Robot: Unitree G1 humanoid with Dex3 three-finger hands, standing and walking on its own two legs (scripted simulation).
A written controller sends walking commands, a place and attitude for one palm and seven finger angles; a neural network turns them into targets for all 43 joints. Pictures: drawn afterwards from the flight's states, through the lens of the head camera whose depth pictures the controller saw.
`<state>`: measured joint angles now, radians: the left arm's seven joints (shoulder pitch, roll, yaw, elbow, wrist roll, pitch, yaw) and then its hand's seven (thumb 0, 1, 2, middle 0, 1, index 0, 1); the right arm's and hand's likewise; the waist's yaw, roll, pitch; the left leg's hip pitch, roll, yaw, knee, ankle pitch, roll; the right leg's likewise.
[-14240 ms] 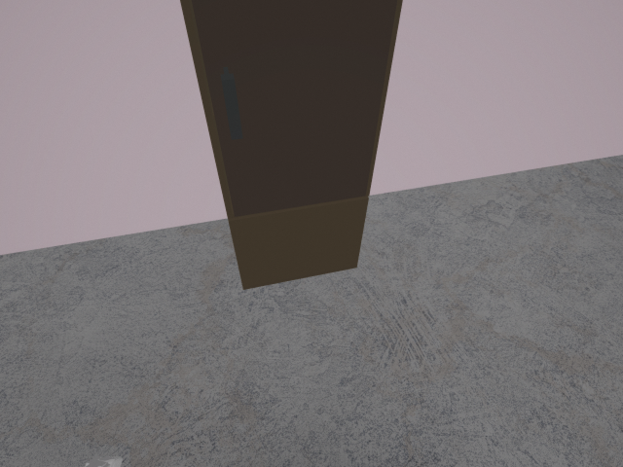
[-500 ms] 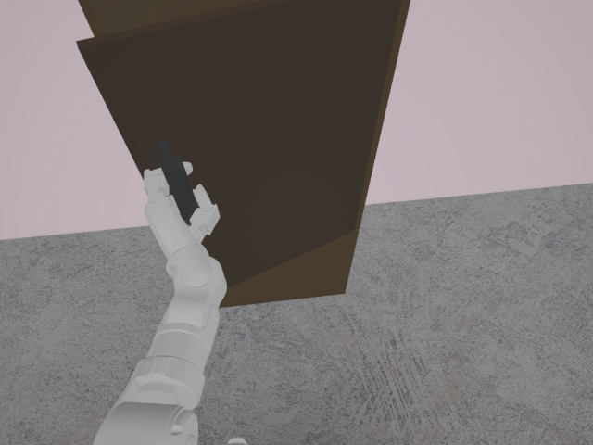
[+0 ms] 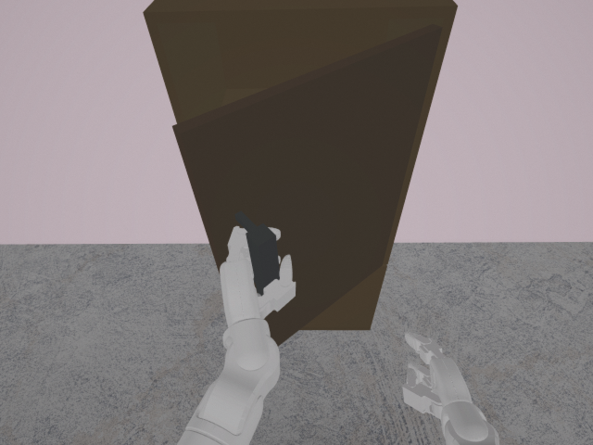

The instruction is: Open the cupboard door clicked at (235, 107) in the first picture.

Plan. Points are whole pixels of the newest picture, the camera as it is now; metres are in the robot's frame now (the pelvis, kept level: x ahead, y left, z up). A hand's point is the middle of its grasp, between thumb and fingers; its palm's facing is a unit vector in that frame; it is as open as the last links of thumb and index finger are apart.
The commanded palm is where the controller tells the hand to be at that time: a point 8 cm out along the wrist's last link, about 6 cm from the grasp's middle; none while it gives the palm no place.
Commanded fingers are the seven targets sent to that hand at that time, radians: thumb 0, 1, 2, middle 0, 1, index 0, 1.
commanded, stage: open thumb and fingers to let go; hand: left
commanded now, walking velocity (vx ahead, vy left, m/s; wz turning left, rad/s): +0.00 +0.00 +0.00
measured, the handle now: (256, 258) +0.35 +0.08 +0.07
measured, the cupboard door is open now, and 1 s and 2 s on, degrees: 40 37 40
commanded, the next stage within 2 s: slide the hand sideways off the handle in 0.74 s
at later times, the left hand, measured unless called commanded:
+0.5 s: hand (278, 279) +0.32 +0.05 +0.08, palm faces +0.38 -0.92 -0.05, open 13.3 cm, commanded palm +0.27 +0.08 +0.07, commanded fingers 0.00 -0.50 0.30 -0.23 -0.80 -0.23 -0.80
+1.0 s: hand (266, 295) +0.29 +0.06 +0.07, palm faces +0.01 -1.00 -0.06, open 16.0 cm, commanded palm +0.27 +0.08 +0.07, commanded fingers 0.00 -0.50 0.30 -0.15 -0.30 -0.15 -0.30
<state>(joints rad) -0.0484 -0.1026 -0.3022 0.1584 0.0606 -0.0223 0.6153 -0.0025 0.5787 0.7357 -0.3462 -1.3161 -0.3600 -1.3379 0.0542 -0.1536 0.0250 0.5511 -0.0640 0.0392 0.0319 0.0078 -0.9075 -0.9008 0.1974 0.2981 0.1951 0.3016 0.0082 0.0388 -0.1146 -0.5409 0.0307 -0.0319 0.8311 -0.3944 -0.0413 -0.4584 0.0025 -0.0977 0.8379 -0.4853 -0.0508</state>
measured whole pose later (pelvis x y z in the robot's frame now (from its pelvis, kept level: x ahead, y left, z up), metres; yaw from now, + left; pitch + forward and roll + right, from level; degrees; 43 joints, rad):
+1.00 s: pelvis -0.03 +0.02 -0.01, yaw +0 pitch +7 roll +0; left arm -0.16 -0.01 -0.24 0.31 0.02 -0.24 0.28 -0.01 -0.49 0.30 -0.25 -0.42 -0.15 -0.47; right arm 0.19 -0.18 0.01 0.57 -0.03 0.00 0.00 0.01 -0.91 -0.90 0.20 0.30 0.20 0.30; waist 0.02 0.04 -0.09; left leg -0.64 0.01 -0.02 0.88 -0.36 -0.01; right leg -0.56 -0.02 -0.09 0.89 -0.45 -0.03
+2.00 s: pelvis -0.01 +0.01 -0.01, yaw -1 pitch +7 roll +0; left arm 0.41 0.09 -0.12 -0.18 -0.09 -0.24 0.06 -0.01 -0.50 0.30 -0.15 -0.30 -0.15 -0.30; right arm 0.25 -0.20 0.03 0.47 -0.01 -0.05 -0.02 0.01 -0.91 -0.90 0.20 0.30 0.20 0.30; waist 0.01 0.04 -0.09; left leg -0.59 0.03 0.00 0.88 -0.40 -0.02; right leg -0.52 0.00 -0.07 0.89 -0.49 -0.03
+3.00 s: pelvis +0.00 +0.04 +0.03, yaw -2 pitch -3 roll -1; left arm 0.51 0.30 0.13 -0.39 -0.03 -0.09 0.11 -0.01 0.01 0.52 -0.18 -0.30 -0.18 -0.30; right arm 0.21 -0.21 0.06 0.59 -0.01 -0.13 -0.10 0.01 -0.90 -0.90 0.20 0.30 0.20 0.30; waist 0.05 0.05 0.01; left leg -0.22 0.01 0.03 0.54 -0.27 0.02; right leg -0.14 -0.01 -0.04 0.50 -0.31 0.01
